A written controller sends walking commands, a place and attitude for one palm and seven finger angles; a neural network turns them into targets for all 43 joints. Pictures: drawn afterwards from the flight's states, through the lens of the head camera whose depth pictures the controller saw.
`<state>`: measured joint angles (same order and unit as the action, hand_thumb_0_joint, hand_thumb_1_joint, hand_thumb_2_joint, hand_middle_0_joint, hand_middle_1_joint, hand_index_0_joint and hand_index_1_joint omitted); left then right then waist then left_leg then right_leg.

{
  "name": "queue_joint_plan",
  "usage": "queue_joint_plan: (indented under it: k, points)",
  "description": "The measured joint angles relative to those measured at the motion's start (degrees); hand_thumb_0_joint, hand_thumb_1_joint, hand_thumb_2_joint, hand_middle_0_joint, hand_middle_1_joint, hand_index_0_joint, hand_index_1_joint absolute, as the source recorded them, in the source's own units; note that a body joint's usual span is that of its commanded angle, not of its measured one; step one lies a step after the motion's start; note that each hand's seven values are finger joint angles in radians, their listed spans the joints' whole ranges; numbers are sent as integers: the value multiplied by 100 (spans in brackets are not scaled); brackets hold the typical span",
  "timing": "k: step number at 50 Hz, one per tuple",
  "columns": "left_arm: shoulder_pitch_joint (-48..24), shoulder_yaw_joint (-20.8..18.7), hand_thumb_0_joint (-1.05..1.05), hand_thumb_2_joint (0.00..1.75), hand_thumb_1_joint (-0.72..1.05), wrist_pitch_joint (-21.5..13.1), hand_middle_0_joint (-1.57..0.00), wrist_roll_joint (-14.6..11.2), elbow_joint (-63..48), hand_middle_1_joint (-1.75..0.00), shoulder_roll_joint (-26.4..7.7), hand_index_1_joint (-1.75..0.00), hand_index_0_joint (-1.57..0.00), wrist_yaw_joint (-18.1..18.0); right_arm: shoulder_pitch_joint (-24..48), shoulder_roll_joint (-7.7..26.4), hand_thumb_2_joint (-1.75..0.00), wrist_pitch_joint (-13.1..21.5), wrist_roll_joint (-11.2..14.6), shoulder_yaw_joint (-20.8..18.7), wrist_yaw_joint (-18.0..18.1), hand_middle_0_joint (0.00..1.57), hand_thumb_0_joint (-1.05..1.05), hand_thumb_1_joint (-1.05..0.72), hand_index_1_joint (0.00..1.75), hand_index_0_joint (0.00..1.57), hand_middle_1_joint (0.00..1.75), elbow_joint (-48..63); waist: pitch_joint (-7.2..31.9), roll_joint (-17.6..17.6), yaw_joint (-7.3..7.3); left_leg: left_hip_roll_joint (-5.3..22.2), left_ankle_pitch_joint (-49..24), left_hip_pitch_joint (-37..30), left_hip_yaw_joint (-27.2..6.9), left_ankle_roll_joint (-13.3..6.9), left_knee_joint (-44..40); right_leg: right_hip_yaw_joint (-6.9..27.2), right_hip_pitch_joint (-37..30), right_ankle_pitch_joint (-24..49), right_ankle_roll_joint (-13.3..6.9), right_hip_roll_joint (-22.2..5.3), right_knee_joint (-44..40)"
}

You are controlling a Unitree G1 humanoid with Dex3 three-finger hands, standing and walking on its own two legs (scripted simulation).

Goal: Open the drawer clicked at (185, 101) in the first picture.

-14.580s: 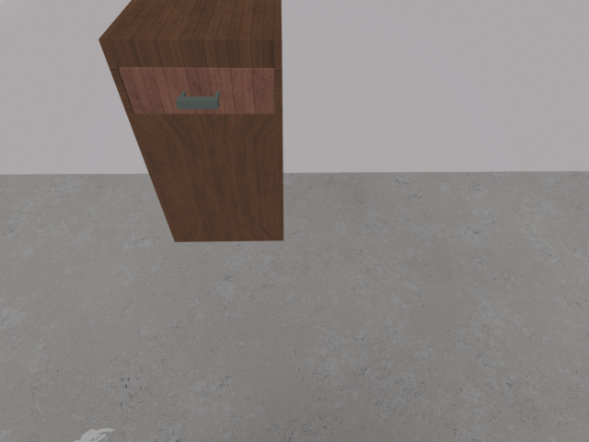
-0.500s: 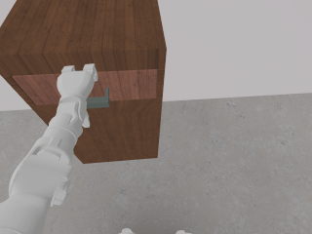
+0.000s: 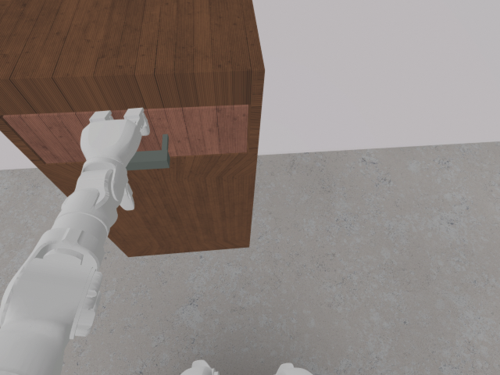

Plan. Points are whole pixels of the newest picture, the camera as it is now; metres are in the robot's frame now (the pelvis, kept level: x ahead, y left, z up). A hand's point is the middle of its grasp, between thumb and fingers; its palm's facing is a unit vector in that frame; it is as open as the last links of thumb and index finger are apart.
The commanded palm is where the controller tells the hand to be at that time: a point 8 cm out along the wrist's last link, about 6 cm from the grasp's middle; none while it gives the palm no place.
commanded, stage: lower the fingers behind the handle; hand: left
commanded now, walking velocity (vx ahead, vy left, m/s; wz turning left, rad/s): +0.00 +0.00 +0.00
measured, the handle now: (138, 150) +0.53 +0.18 -0.02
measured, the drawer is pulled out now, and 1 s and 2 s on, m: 0.00 0.00 0.00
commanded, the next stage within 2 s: lift the fingers back up to retry in 1.26 s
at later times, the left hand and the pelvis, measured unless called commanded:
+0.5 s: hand (124, 166) +0.48 +0.20 -0.01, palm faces -0.06 -0.03 -1.00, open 13.9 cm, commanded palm +0.47 +0.19 +0.04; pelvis -0.01 +0.01 -0.01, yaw +0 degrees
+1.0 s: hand (126, 167) +0.49 +0.20 -0.01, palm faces -0.02 +0.01 -1.00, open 13.8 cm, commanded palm +0.48 +0.18 +0.01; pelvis -0.04 +0.01 -0.04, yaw -1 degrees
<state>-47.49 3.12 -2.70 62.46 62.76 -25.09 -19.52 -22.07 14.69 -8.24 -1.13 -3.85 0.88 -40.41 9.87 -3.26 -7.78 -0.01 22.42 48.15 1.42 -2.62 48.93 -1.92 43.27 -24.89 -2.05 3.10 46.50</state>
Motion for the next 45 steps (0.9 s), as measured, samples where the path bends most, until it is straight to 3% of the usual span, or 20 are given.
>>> queue_joint_plan:
  k: [8, 21, 31, 45]
  points:
    - [-90, 50, 0, 30, -49, 252, -32, 18, 220, -120, 40, -120, -32, -156, 55, -38, -90, 4, -5, 12, -40, 20, 0, -91, 30, 20, 30, -12, 29, -25, -40, 8, 58, 186, -9, -15, 167, -13, 170, -47, 14, 6, 140]
    - [-189, 38, 0, 30, -49, 180, -32, 59, 305, -123, -3, -120, -32, -221, 34, -86, -90, 26, -25, 78, -33, 20, 0, -91, 30, 20, 30, 20, 104, -38, -67, 20, 135, 494, -11, -49, 446, -25, 461, -110, 41, 13, 388]
    - [-359, 160, 0, 30, -49, 332, -28, 107, 454, -125, 25, -120, -32, -370, 45, -78, -90, 8, -14, 121, -49, 20, 0, -91, 30, 20, 30, 46, 142, -37, -110, 18, 171, 741, -23, -77, 677, -48, 694, -150, 63, 7, 609]
    - [-849, 250, 0, 30, -49, 460, -28, 131, 661, -132, -133, -121, -32, -292, 18, -37, -90, 62, 12, 234, -16, 20, 0, -91, 30, 20, 30, 182, 157, -47, -224, 33, 190, 1324, -43, -113, 1135, -95, 1268, -190, 83, 7, 1078]
